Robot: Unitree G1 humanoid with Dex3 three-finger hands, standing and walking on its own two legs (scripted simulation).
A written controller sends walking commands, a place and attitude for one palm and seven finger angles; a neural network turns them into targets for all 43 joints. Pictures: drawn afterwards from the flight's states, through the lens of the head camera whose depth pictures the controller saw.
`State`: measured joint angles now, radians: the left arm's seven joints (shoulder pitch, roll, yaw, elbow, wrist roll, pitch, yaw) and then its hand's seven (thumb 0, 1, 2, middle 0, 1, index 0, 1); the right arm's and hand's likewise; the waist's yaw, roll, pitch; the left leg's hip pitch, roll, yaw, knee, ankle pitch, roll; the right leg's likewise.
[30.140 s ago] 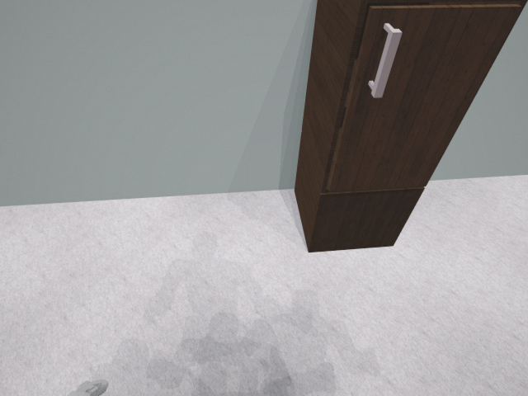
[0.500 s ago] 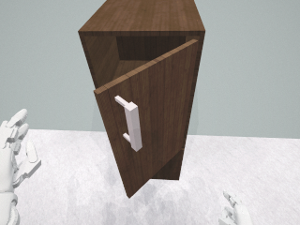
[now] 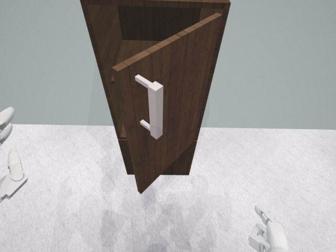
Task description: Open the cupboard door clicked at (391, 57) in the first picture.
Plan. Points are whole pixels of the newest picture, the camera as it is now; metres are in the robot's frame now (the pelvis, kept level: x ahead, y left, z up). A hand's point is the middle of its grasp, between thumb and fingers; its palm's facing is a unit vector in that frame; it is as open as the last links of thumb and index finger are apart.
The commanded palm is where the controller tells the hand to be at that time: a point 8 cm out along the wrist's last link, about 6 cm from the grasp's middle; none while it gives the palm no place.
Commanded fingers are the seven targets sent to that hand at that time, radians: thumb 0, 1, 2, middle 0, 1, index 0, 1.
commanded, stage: step back with the hand held close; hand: left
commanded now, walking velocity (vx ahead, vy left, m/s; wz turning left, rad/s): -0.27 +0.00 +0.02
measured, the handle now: (149, 108) +0.39 +0.08 +0.14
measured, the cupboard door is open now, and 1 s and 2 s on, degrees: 48 48 48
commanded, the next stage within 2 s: stop stepping back and stand still in 0.42 s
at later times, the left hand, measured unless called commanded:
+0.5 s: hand out of the picture +0.09 +0.30 +0.17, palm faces +0.51 -0.77 -0.40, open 7.4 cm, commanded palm +0.01 +0.33 +0.18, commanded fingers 0.00 0.90 0.90 -0.20 -0.30 -0.20 -0.30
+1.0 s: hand out of the picture +0.01 +0.28 +0.15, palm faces +0.48 -0.81 -0.34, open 7.4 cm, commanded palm -0.05 +0.32 +0.18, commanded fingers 0.00 0.90 0.90 -0.20 -0.30 -0.20 -0.30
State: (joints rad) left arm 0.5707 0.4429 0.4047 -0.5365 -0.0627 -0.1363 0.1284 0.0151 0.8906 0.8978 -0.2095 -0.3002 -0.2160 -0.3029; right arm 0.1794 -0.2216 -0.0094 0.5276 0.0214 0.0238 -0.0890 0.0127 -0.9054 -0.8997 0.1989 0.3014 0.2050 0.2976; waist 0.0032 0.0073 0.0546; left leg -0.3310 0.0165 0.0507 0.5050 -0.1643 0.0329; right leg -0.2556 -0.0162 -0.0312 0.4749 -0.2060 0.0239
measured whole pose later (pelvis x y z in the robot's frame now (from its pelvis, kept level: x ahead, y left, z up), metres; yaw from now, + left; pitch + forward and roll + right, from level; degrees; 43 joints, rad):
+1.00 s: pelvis -0.19 +0.01 -0.01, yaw +0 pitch -2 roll +1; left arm 0.48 0.37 0.38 -0.37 -0.05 -0.18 0.15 0.01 0.89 0.90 -0.21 -0.30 -0.21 -0.30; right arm 0.28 -0.26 -0.02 0.69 0.01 -0.09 -0.09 0.01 -0.90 -0.90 0.20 0.30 0.21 0.30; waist 0.00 -0.03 -0.07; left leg -0.31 -0.03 0.06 0.57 -0.23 0.05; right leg -0.09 -0.02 -0.03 0.57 -0.41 0.01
